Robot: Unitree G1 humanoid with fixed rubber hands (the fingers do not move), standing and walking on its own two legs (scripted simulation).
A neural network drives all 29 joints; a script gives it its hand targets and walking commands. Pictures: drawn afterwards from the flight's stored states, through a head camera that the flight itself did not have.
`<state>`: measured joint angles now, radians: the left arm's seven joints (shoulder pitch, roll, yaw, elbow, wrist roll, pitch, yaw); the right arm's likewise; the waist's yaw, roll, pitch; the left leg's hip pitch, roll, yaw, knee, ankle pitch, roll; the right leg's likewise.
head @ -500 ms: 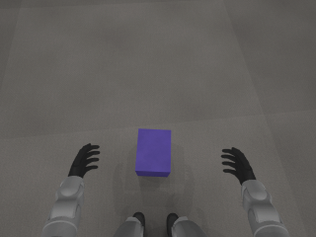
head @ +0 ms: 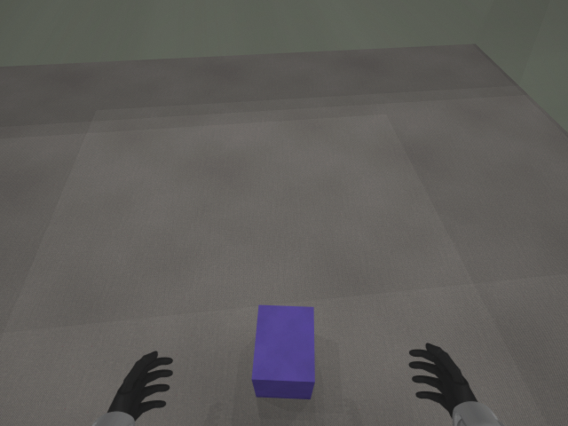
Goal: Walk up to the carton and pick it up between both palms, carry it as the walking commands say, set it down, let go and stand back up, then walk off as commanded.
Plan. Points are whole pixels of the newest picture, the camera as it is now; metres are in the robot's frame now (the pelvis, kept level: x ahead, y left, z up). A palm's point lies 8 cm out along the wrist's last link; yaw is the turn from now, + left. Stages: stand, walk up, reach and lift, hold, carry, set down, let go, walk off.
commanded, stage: let go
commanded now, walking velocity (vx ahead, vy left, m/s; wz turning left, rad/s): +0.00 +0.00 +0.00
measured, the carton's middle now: (284, 352) +0.43 +0.01 -0.67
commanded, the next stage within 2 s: stand in 0.22 s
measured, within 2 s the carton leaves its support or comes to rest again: neither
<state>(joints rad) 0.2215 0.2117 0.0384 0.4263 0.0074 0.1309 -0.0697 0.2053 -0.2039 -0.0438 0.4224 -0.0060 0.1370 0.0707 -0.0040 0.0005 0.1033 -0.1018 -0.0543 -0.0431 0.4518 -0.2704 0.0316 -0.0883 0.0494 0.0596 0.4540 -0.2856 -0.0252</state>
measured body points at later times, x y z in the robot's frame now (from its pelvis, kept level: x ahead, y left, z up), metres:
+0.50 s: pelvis +0.01 +0.00 +0.00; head +0.02 +0.00 +0.45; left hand +0.15 +0.29 -0.09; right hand +0.16 -0.29 -0.09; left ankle -0.01 +0.10 -0.74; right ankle -0.02 -0.11 -0.74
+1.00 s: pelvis +0.02 +0.00 +0.00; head +0.02 +0.00 +0.45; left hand +0.14 +0.30 -0.10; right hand +0.15 -0.30 -0.10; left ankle -0.01 +0.10 -0.74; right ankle -0.02 -0.11 -0.74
